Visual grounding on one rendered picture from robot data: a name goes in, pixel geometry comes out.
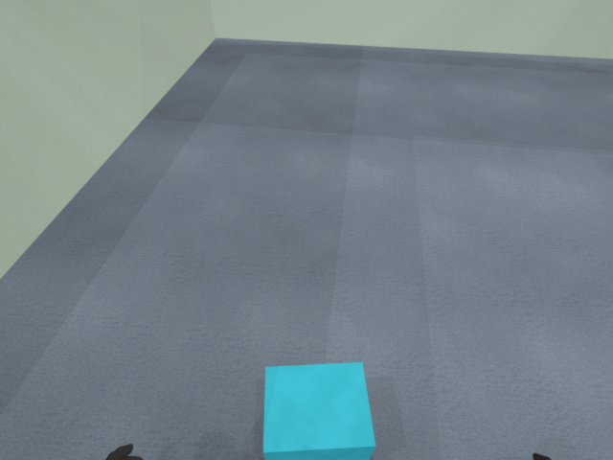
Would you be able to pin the carton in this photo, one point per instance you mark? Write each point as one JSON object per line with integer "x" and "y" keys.
{"x": 317, "y": 412}

